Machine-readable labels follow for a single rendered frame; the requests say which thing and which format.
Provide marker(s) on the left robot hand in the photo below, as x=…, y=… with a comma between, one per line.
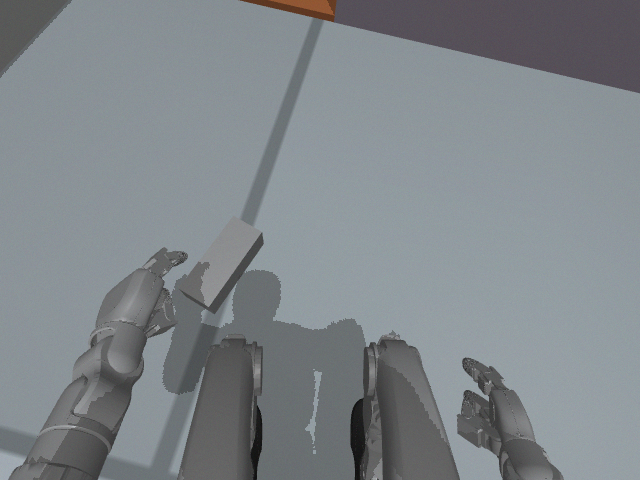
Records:
x=140, y=298

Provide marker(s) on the left robot arm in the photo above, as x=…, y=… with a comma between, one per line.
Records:
x=82, y=427

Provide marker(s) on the carton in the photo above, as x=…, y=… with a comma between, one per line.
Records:
x=222, y=265

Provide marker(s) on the right robot arm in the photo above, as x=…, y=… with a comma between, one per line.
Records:
x=521, y=459

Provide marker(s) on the right robot hand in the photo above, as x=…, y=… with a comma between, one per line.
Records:
x=491, y=424

